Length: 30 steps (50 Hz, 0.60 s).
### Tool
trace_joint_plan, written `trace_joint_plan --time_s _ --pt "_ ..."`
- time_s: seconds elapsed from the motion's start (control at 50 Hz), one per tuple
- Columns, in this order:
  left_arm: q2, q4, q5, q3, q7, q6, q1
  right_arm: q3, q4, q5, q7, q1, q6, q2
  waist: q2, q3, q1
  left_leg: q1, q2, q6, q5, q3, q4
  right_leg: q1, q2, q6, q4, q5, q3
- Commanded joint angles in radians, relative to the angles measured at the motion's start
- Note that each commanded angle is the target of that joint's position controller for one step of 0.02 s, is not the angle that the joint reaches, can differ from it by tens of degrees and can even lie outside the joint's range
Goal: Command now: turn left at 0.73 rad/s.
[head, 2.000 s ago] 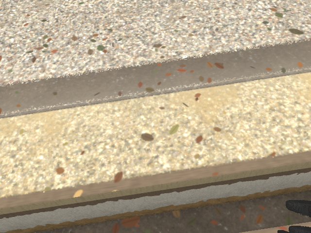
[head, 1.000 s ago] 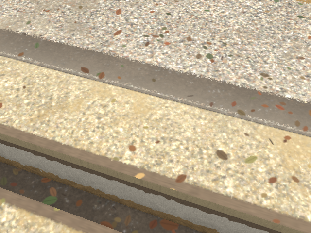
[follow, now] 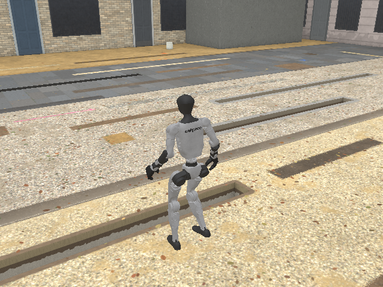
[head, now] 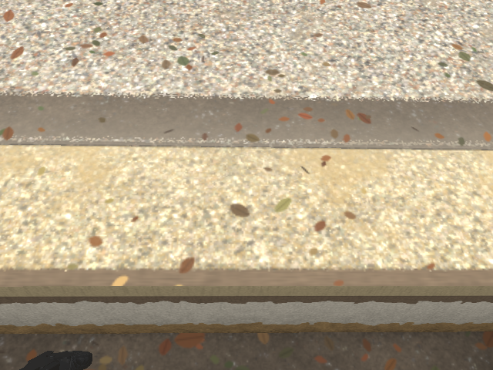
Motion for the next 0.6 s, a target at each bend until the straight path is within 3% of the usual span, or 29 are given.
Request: trace_joint_plan --time_s 0.02,0.04,0.06,0.1,0.12,0.14,0.16,0.18,0.2,0.22,0.24,0.26,0.32,0.4,0.44,0.46,0.52,0.56,0.6 --pt "0.018 -0.088 -0.011 0.007 -0.018 -0.031 -0.063 -0.066 -0.078 0.019 -0.030 -0.028 0.030 -0.189 0.162 -0.196 -0.002 0.279 0.167 0.187 0.430 -0.281 -0.095 -0.075 -0.019 0.022 -0.180 0.057 0.026" --pt "0.015 -0.074 -0.018 0.008 -0.029 -0.038 -0.030 -0.068 -0.069 0.020 -0.034 0.006 0.039 -0.183 0.170 -0.245 0.000 0.245 0.143 0.183 0.178 -0.293 -0.128 0.010 -0.004 0.010 -0.246 0.072 0.008" --pt "0.024 -0.066 -0.030 0.013 -0.040 -0.044 0.003 -0.069 -0.077 0.023 -0.033 0.004 0.039 -0.187 0.186 -0.243 0.009 0.160 0.126 0.183 -0.171 -0.318 -0.176 0.103 0.000 -0.008 -0.321 0.070 -0.004" --pt "0.039 -0.051 -0.038 0.029 -0.045 -0.058 0.067 -0.055 -0.124 0.016 -0.023 -0.099 0.030 -0.172 0.215 -0.151 0.081 -0.085 0.095 0.155 -0.402 -0.352 -0.200 0.291 -0.028 -0.030 -0.485 0.241 -0.030" --pt "0.058 -0.027 -0.035 0.041 -0.038 -0.063 0.137 -0.039 -0.143 0.014 -0.019 -0.119 0.022 -0.130 0.174 -0.141 0.117 -0.235 0.058 0.108 -0.425 -0.313 -0.135 0.452 -0.077 -0.045 -0.551 0.286 -0.031" --pt "0.109 -0.009 -0.018 0.054 -0.028 -0.067 0.262 -0.017 -0.147 0.005 -0.008 -0.100 0.015 -0.061 0.019 -0.203 0.159 -0.380 -0.034 0.047 -0.439 -0.176 0.167 0.621 -0.265 -0.085 -0.614 0.112 0.155" --pt "0.207 -0.010 0.034 0.074 -0.042 -0.079 0.244 -0.013 -0.204 0.034 -0.006 -0.104 -0.006 -0.040 -0.221 -0.121 0.120 -0.580 -0.071 0.038 -0.322 -0.129 0.389 0.514 -0.487 -0.172 -0.737 -0.198 0.562" --pt "0.208 -0.035 0.037 0.074 -0.040 -0.098 0.143 -0.023 -0.200 0.036 -0.005 -0.094 -0.023 -0.101 -0.185 -0.043 0.072 -0.619 0.020 0.025 -0.211 -0.121 0.493 0.426 -0.521 -0.205 -0.779 -0.272 0.600" --pt "0.157 -0.043 0.021 0.059 -0.030 -0.107 0.101 -0.036 -0.177 0.029 -0.003 -0.091 -0.028 -0.139 -0.141 -0.011 0.061 -0.621 0.027 0.014 -0.132 -0.094 0.518 0.397 -0.474 -0.193 -0.778 -0.231 0.506" --pt "0.127 -0.039 0.008 0.048 -0.023 -0.111 0.104 -0.035 -0.149 0.012 -0.006 -0.062 -0.030 -0.131 -0.093 -0.020 0.055 -0.602 0.034 0.003 -0.077 -0.081 0.545 0.401 -0.429 -0.163 -0.764 -0.161 0.429" --pt "0.113 -0.021 0.001 0.040 -0.020 -0.114 0.117 -0.029 -0.138 0.004 -0.002 -0.043 -0.034 -0.110 -0.083 -0.014 0.051 -0.599 0.042 -0.003 -0.017 -0.069 0.564 0.394 -0.393 -0.152 -0.759 -0.093 0.354" --pt "0.102 -0.006 0.007 0.031 -0.017 -0.124 0.143 -0.022 -0.129 0.002 0.003 -0.030 -0.039 -0.085 -0.094 -0.015 0.053 -0.581 0.045 -0.004 0.039 -0.058 0.592 0.369 -0.367 -0.154 -0.768 -0.058 0.298" --pt "0.106 0.034 0.014 0.029 -0.018 -0.143 0.223 -0.010 -0.147 0.016 0.004 -0.074 -0.059 -0.062 -0.078 0.013 0.080 -0.633 0.044 -0.014 0.144 -0.049 0.585 0.367 -0.351 -0.189 -0.790 -0.010 0.212" --pt "0.120 0.078 0.007 0.028 -0.011 -0.139 0.294 -0.005 -0.173 0.013 0.013 -0.149 -0.089 -0.050 -0.086 0.028 0.110 -0.658 0.063 -0.039 0.245 -0.023 0.466 0.399 -0.371 -0.222 -0.806 0.079 0.131" --pt "0.112 0.115 -0.012 0.016 -0.011 -0.132 0.336 0.008 -0.197 0.001 0.030 -0.210 -0.101 -0.032 -0.090 0.038 0.120 -0.614 0.120 -0.042 0.279 0.077 0.351 0.393 -0.370 -0.240 -0.821 0.132 0.119" --pt "0.121 0.142 -0.023 0.015 -0.008 -0.127 0.392 0.015 -0.213 -0.005 0.044 -0.260 -0.115 -0.018 -0.081 0.045 0.152 -0.578 0.125 -0.040 0.288 0.103 0.281 0.392 -0.375 -0.251 -0.840 0.152 0.126" --pt "0.129 0.200 -0.017 0.005 -0.001 -0.105 0.459 0.021 -0.255 0.007 0.083 -0.358 -0.146 -0.005 -0.063 0.093 0.178 -0.511 0.099 -0.028 0.249 0.141 0.149 0.409 -0.374 -0.265 -0.832 0.248 0.109" --pt "0.170 0.208 -0.015 0.013 -0.005 -0.104 0.416 0.012 -0.252 0.005 0.091 -0.306 -0.156 -0.013 -0.130 0.038 0.125 -0.288 0.075 -0.020 0.218 0.147 0.155 0.346 -0.371 -0.267 -0.816 0.320 0.072" --pt "0.186 0.226 -0.013 0.019 -0.009 -0.105 0.400 -0.014 -0.238 0.011 0.080 -0.211 -0.152 -0.068 -0.167 0.007 0.042 -0.059 0.038 -0.006 0.095 0.157 0.137 0.293 -0.379 -0.250 -0.761 0.473 0.071"
Velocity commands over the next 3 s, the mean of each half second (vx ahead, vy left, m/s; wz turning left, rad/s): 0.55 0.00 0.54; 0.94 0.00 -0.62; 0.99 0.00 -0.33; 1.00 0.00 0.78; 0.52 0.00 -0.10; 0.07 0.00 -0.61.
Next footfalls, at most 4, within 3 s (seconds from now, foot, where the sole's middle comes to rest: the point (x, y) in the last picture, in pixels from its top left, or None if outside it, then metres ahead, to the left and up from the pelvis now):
0.12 right None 0.05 -0.13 -0.77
0.64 left None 0.27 0.28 -0.77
1.20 right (232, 221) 0.86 0.02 -0.77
1.74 left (217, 111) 1.33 0.06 -0.77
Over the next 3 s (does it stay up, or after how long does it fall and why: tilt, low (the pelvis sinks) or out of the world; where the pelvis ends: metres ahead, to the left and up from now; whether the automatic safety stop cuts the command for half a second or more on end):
stays up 1.78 0.03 0.00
